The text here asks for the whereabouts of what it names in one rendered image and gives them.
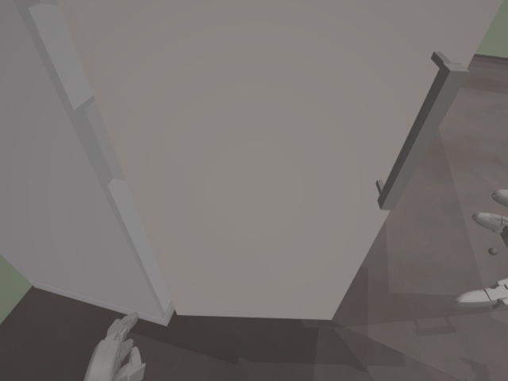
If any handle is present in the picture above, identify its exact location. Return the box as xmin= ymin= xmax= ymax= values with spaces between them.
xmin=375 ymin=52 xmax=469 ymax=210

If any robot right hand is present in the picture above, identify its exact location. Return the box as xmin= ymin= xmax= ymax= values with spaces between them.
xmin=455 ymin=190 xmax=508 ymax=311

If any fridge door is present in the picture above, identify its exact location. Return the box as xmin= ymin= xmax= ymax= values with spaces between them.
xmin=57 ymin=0 xmax=503 ymax=320

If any robot left hand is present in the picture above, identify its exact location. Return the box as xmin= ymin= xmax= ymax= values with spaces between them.
xmin=84 ymin=312 xmax=145 ymax=381

